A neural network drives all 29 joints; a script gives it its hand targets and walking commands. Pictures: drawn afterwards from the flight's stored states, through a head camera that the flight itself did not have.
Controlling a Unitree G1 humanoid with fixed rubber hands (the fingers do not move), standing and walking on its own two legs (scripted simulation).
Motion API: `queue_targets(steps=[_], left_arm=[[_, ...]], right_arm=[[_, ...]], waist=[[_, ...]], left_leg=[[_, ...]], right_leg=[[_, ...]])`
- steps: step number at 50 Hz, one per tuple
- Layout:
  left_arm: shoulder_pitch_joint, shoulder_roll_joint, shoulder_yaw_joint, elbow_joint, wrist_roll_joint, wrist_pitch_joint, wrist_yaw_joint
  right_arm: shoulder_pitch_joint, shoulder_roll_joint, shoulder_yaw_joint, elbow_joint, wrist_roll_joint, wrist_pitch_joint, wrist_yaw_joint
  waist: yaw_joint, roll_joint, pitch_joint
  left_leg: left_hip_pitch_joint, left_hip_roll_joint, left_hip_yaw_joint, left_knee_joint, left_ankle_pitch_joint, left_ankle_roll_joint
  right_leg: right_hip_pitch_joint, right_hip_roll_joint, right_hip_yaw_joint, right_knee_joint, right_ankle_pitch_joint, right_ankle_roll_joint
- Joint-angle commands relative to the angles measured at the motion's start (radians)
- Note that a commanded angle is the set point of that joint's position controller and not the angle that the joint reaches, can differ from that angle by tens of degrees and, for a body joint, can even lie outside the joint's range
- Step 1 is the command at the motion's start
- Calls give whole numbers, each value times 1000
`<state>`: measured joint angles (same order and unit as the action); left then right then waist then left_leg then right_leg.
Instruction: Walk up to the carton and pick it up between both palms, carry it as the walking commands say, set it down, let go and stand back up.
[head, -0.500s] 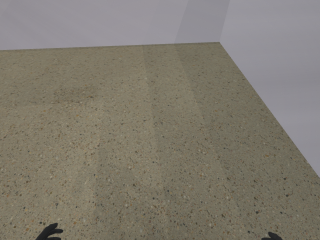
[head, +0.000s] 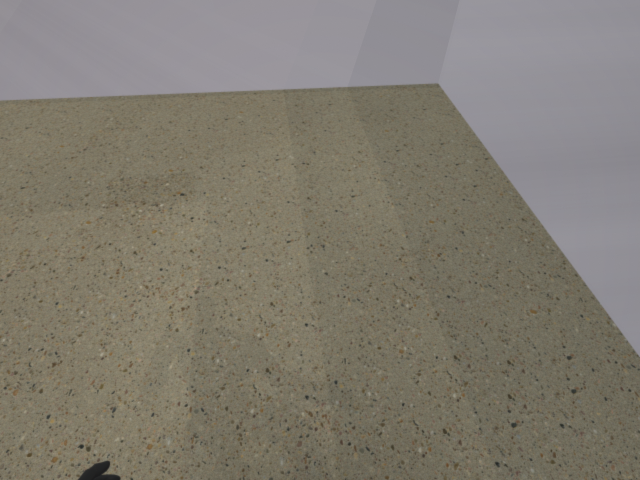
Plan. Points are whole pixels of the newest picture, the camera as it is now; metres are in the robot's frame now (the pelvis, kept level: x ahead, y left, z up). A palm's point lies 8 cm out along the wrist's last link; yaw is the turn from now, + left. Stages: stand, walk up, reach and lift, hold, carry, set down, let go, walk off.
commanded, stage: stand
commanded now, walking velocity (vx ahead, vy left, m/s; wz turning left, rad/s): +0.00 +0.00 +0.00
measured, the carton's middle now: out of the picture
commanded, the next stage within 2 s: walk up in 0.54 s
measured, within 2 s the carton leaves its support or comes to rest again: neither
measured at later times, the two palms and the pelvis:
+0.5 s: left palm out of the picture +0.10 +0.31 -0.10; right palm out of the picture +0.10 -0.31 -0.10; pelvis +0.01 +0.00 +0.00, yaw +0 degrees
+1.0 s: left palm out of the picture +0.03 +0.43 -0.06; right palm (474, 379) +0.28 -0.20 -0.05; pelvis +0.02 +0.05 -0.01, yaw +19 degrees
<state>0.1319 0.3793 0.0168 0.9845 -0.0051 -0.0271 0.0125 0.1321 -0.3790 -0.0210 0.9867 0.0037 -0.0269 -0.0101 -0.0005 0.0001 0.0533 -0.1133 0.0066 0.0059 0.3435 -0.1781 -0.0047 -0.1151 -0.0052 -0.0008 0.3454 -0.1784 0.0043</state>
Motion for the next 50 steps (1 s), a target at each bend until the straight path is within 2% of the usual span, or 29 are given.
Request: queue_targets(steps=[1, 36, 37, 38, 39, 40, 41, 42, 43, 45, 47, 50], left_arm=[[-27, 166, 33, -43, 0, -10, 5], [-14, 165, 37, -19, -2, -9, 10], [127, 310, 119, -128, 36, -20, 36], [251, 307, 127, -116, 43, -31, 50], [232, 335, 139, -170, 60, -33, 60], [189, 341, 144, -203, 81, -39, 76], [154, 319, 138, -227, 96, -45, 84], [118, 310, 131, -256, 106, -53, 86], [92, 315, 127, -278, 106, -62, 85], [88, 335, 128, -312, 96, -75, 80], [108, 363, 133, -329, 88, -77, 69], [111, 396, 138, -342, 72, -69, 49]], right_arm=[[-27, -166, -33, -42, 0, -10, -5], [-15, -166, -34, -14, 1, -8, -11], [-87, -234, -78, -228, -89, 35, 64], [-173, -186, -66, -274, -103, 49, 108], [-185, -132, -51, -341, -114, 57, 128], [-185, -140, -52, -381, -137, 66, 141], [-167, -153, -66, -403, -137, 69, 151], [-128, -156, -72, -417, -129, 72, 163], [-109, -158, -73, -422, -118, 77, 176], [-119, -159, -75, -438, -103, 87, 201], [-144, -161, -80, -456, -92, 95, 219], [-143, -184, -91, -457, -72, 90, 232]], waist=[[0, 0, -42], [-1, 1, -42], [4, 68, -26], [63, -61, -61], [83, -182, -57], [69, -158, -68], [32, -97, -93], [-3, -58, -100], [-27, -52, -81], [-27, -74, -41], [-9, -80, -34], [-6, -98, -44]], left_leg=[[-5, 125, -93, -64, 65, 25], [11, 131, -90, -71, 104, 24], [-306, 74, -212, 73, 132, 103], [-441, 44, -124, 202, 14, 99], [-586, 84, -56, 370, -174, 67], [-655, 144, -75, 517, -197, 30], [-639, 190, -115, 608, -195, 13], [-604, 204, -130, 630, -187, 8], [-574, 208, -119, 634, -162, 6], [-526, 206, -79, 596, -110, 4], [-487, 195, -43, 518, -53, 4], [-389, 149, 25, 392, -5, 10]], right_leg=[[-8, -125, 92, -64, 70, -24], [10, -129, 89, -73, 108, -24], [136, -159, 53, 37, 8, -107], [216, -261, 150, -44, -59, -167], [225, -453, 232, -172, -152, -257], [212, -521, 236, -220, -171, -305], [178, -506, 177, -212, -168, -297], [137, -482, 100, -191, -144, -277], [96, -452, 23, -180, -110, -261], [21, -427, -77, -192, -90, -244], [14, -412, -148, -189, -66, -225], [12, -371, -229, -139, -64, -178]])
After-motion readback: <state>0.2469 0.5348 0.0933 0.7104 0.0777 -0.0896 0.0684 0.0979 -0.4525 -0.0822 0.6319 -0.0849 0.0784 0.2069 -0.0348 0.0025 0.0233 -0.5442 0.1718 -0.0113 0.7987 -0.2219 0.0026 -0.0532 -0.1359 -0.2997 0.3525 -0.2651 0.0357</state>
